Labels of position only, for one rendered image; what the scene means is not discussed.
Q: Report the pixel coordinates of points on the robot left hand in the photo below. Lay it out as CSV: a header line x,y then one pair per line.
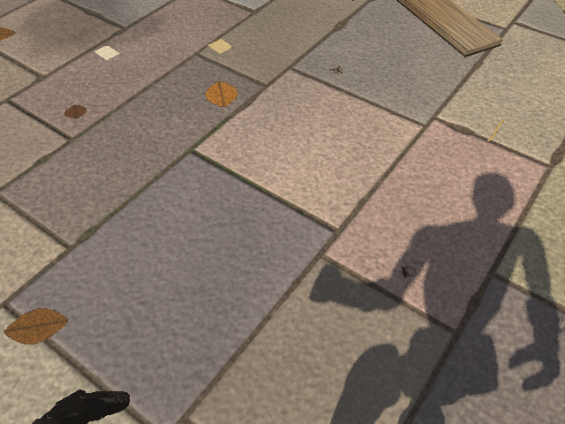
x,y
81,407

